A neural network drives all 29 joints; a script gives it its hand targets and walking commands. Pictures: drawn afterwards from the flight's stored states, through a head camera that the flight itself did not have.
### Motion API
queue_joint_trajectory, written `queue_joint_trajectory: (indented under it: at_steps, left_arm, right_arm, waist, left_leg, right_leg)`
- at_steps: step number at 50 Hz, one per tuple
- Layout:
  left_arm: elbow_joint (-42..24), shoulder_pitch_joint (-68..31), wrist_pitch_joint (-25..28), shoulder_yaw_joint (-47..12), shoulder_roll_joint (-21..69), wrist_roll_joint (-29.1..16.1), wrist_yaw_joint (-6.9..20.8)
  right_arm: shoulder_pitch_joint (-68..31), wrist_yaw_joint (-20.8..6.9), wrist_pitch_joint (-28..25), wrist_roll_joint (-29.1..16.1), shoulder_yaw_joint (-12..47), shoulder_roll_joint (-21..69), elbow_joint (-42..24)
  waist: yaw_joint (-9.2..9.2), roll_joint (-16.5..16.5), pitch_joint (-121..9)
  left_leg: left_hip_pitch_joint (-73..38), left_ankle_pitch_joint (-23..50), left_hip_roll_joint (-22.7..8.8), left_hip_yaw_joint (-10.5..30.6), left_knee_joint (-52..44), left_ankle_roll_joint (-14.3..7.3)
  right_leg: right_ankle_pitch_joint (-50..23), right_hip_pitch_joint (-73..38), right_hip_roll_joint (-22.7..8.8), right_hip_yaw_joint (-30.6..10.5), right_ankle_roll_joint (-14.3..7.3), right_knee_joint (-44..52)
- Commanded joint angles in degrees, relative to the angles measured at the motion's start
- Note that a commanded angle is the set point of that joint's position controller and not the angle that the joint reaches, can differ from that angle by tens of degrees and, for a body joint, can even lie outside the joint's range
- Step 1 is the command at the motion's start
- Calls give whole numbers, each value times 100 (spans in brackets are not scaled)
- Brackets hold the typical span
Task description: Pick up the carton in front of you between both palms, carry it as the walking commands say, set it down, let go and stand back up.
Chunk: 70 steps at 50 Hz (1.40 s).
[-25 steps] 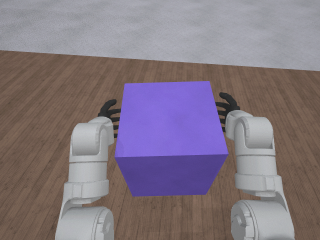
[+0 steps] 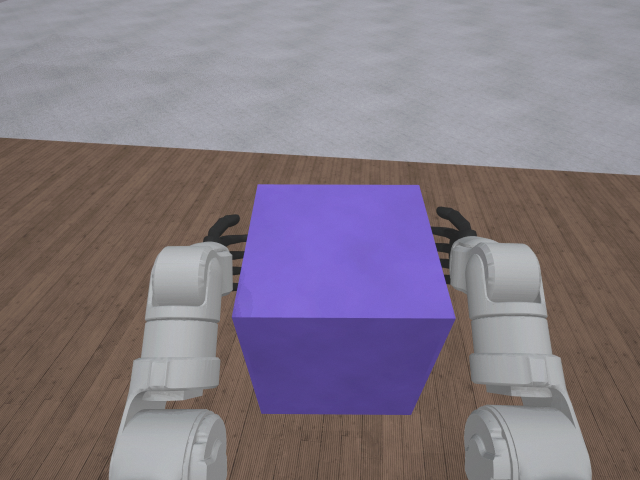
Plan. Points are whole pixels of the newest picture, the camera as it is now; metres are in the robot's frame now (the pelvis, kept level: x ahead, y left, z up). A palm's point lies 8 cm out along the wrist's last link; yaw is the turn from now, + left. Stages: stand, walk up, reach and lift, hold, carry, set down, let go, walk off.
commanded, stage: carry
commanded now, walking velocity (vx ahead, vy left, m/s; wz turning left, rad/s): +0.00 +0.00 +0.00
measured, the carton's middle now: (337, 304) +0.34 -0.01 +0.05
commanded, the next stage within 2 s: none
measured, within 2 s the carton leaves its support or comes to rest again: neither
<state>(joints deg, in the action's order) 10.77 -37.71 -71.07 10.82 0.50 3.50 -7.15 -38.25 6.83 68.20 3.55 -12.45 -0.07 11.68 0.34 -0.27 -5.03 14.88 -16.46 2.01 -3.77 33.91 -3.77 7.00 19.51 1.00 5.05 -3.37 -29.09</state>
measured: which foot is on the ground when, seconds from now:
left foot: down 0.00-1.00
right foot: down 0.00-1.00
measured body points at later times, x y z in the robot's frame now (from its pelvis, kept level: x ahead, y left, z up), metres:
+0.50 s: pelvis -0.01 +0.00 +0.00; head -0.04 -0.01 +0.45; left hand +0.35 +0.14 +0.12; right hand +0.35 -0.16 +0.13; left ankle -0.04 +0.08 -0.73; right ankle +0.03 -0.08 -0.73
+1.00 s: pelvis -0.01 +0.00 +0.00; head -0.03 +0.00 +0.45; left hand +0.35 +0.15 +0.12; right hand +0.36 -0.16 +0.13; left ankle -0.04 +0.08 -0.73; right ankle +0.03 -0.08 -0.73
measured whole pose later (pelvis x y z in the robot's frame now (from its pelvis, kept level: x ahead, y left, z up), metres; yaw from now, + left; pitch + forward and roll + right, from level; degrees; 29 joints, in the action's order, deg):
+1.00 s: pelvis -0.01 +0.00 +0.00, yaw +0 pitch +2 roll +0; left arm 14.4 -39.3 -71.5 10.9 -0.2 3.3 -7.0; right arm -39.9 6.6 68.7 3.7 -12.0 -0.8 15.5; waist 0.0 -0.2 -5.9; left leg 15.2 -16.3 2.0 -3.9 34.4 -3.7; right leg 6.8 19.9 0.9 5.0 -3.4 -29.5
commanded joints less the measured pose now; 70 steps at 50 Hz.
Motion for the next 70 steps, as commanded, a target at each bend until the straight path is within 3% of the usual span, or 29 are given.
queue_joint_trajectory:
  at_steps: [1, 10, 35, 70]
  left_arm:
    - [-534, -4301, 294, -3144, 6088, -2278, 1310]
    - [-115, -4418, 346, -2852, 6156, -2239, 1337]
    - [-468, -4502, 260, -2969, 6211, -2357, 1291]
    - [-429, -4514, 261, -2963, 6229, -2351, 1287]
  right_arm:
    - [-3905, -1425, 22, -2386, 3333, 6352, -174]
    - [-4041, -1409, -42, -2300, 3033, 6419, 178]
    - [-4093, -1340, 46, -2391, 3136, 6445, -138]
    - [-4087, -1367, 52, -2373, 3087, 6418, -83]
  waist:
    - [-35, -13, -1907]
    - [-48, -72, -1705]
    - [-46, -44, -2138]
    - [-39, -21, -2075]
  left_leg:
    - [-199, 870, -871, 773, -587, -92]
    - [-66, 678, -849, 752, -631, -76]
    - [-288, 1392, -842, 722, -344, -57]
    - [-320, 1520, -884, 748, -386, -78]
  right_leg:
    - [-921, -1035, -984, -909, -215, 367]
    - [-818, -869, -997, -970, -184, 445]
    - [-1721, -1101, -990, -911, -239, 175]
    - [-1587, -1075, -975, -881, -215, 183]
